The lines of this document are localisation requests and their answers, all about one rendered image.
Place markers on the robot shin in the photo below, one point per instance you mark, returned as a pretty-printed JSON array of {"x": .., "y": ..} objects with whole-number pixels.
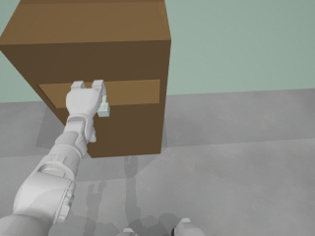
[
  {"x": 184, "y": 220},
  {"x": 128, "y": 230}
]

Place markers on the left robot upper arm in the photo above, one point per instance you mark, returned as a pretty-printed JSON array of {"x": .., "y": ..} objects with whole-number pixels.
[{"x": 45, "y": 200}]

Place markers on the cabinet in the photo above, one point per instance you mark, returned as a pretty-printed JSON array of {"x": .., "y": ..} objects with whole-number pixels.
[{"x": 65, "y": 41}]

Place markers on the right robot shin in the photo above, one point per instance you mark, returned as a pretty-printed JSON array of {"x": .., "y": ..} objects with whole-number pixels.
[{"x": 184, "y": 220}]

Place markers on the drawer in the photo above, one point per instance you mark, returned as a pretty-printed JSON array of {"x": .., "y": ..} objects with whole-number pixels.
[{"x": 117, "y": 92}]

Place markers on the left robot shin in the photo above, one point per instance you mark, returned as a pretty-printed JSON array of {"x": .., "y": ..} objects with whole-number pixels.
[{"x": 128, "y": 230}]

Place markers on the left robot forearm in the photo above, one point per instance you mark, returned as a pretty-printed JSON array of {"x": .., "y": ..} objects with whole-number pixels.
[{"x": 65, "y": 156}]

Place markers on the handle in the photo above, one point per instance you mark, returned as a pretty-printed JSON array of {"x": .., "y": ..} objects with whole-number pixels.
[{"x": 104, "y": 109}]

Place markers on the left robot hand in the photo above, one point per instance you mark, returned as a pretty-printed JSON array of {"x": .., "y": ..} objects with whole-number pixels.
[{"x": 85, "y": 100}]

